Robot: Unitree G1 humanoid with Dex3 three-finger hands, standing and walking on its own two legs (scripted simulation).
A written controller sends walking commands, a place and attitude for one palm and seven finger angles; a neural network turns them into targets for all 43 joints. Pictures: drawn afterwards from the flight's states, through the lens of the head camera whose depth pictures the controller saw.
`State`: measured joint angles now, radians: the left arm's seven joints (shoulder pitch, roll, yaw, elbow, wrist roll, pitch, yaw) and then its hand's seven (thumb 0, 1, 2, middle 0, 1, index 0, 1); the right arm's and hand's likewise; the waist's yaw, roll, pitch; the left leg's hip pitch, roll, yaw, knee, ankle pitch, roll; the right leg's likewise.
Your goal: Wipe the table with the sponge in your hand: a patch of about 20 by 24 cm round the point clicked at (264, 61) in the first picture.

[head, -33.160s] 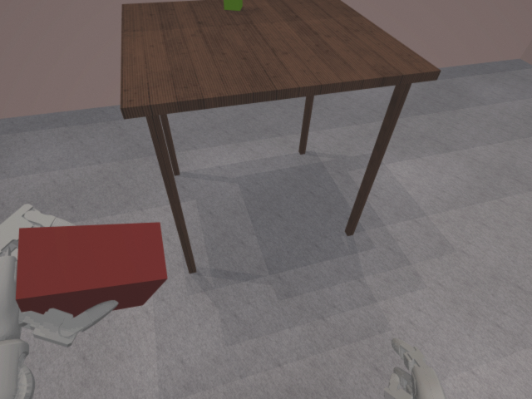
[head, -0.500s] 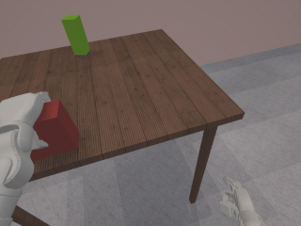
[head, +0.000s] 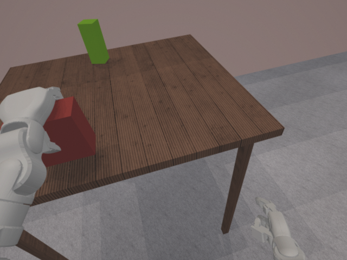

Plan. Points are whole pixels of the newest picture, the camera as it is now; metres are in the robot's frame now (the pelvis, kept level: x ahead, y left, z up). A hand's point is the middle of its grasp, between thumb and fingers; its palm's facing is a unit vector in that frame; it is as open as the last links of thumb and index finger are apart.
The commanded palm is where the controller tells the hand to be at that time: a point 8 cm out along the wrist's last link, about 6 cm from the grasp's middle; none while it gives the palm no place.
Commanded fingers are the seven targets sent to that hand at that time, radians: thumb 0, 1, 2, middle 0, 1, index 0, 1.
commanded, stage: lift the sponge slowly off the table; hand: left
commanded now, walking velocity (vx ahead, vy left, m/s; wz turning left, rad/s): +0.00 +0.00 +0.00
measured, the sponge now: (59, 140) +0.29 +0.32 +0.15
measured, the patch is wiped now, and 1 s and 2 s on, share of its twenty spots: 1.00 1.00 1.00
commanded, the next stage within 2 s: bring the sponge back beside the body in 0.76 s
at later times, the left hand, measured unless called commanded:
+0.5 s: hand (31, 114) +0.27 +0.33 +0.24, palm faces +0.21 -0.02 -0.98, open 10.5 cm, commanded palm +0.22 +0.33 +0.31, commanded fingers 0.00 0.10 1.30 -1.20 -1.60 -1.20 -1.60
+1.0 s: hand (31, 112) +0.28 +0.33 +0.24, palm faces +0.17 -0.02 -0.99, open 10.4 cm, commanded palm +0.22 +0.33 +0.32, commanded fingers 0.00 0.10 1.30 -1.20 -1.60 -1.20 -1.60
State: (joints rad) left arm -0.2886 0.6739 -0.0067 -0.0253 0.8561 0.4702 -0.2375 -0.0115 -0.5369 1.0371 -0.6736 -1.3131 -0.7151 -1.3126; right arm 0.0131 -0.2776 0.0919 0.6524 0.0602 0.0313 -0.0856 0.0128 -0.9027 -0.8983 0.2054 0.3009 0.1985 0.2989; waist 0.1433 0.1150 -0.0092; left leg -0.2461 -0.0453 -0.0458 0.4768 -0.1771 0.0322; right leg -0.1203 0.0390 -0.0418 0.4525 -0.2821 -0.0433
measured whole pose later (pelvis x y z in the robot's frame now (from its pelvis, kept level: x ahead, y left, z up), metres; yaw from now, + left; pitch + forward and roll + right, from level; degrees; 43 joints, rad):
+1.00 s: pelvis -0.01 +0.01 +0.00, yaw -1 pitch -4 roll -1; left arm -0.37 0.74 0.01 -0.07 0.84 0.49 -0.34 -0.01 -0.54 1.04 -0.68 -1.31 -0.72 -1.31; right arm 0.03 -0.29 0.09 0.64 0.07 0.04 -0.08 0.01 -0.90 -0.90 0.20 0.30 0.20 0.30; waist 0.15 0.12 -0.01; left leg -0.25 -0.05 -0.03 0.48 -0.16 0.04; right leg -0.14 0.03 -0.03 0.48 -0.27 -0.03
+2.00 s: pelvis -0.02 +0.00 +0.00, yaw -2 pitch -6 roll -1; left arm 0.01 0.65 0.08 -0.57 0.70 0.64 -0.16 -0.01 -0.55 1.04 -0.68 -1.31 -0.73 -1.30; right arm -0.03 -0.27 0.11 0.60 0.08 0.07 -0.06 0.01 -0.90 -0.90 0.20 0.30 0.20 0.30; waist 0.19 0.12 -0.01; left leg -0.21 -0.03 -0.02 0.48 -0.17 0.03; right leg -0.10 0.05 -0.01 0.47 -0.27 -0.04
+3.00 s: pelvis -0.04 +0.01 -0.01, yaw -2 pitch +2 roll -2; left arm 0.28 0.55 0.57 -0.71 -0.08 -0.09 0.15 -0.01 -0.55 1.04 -0.69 -1.30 -0.73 -1.30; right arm 0.24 -0.26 -0.01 0.58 0.04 0.07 -0.05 0.01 -0.91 -0.90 0.20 0.30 0.20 0.30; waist -0.05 0.01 0.01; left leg -0.41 -0.02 -0.04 0.62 -0.25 0.02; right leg -0.34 0.06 -0.03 0.55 -0.25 -0.03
